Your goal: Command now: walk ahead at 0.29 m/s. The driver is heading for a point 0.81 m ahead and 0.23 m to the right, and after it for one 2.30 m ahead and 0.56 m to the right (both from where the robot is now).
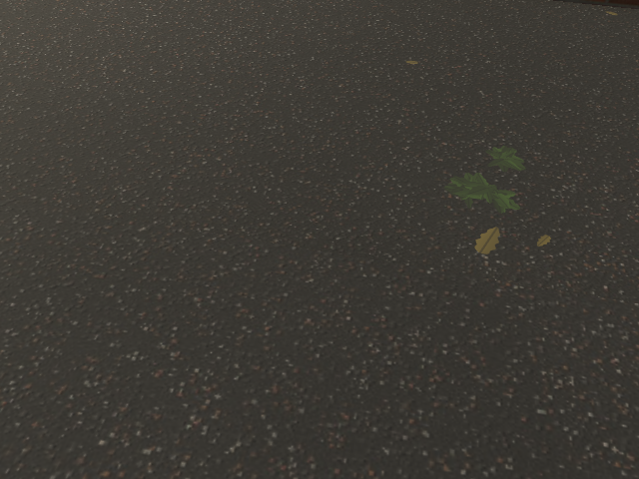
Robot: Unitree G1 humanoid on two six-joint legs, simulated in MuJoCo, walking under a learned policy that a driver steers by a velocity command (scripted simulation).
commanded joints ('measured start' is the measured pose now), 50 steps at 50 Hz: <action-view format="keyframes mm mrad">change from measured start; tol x32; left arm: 1 -65 26 5 -71 -7 -52 -17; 7 367 173 50 60 2 -60 -29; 28 295 -30 -18 -41 11 -29 -9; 50 -275 43 33 -283 -3 17 -59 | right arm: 1 84 -175 -37 -13 8 -31 7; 22 -477 -85 -4 -278 6 -44 69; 28 106 -341 -93 -154 -33 -51 48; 50 2 -226 -62 -116 -21 -25 7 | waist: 1 -12 175 101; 6 164 -264 16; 23 36 -85 149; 29 -127 235 -417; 50 -66 31 140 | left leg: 1 83 264 -395 -283 -143 218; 9 -705 37 -66 731 -49 67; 24 -289 -3 18 -67 352 56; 28 721 364 -531 -111 61 286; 35 -16 238 -123 -451 128 146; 50 277 297 188 -412 358 142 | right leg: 1 -207 -5 -1 54 -5 -35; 7 552 -383 671 -346 361 -229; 26 306 -214 141 -138 901 -44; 30 -443 -41 196 772 -119 28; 50 -469 -144 16 104 314 14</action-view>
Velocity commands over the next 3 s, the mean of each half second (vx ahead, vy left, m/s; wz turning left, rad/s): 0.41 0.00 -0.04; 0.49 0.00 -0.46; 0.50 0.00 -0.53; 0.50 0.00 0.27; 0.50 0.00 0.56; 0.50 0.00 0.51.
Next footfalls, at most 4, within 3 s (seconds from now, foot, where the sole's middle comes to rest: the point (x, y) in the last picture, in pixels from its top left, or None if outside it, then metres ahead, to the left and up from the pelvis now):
0.54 left None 0.41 0.13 -0.77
1.10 right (419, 434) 0.62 -0.19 -0.77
1.62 left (398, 306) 0.96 -0.18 -0.77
2.32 right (520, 266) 1.23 -0.59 -0.93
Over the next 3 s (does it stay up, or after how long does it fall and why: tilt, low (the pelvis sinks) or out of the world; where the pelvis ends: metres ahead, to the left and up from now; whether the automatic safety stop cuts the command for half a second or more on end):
stays up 1.46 -0.48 -0.16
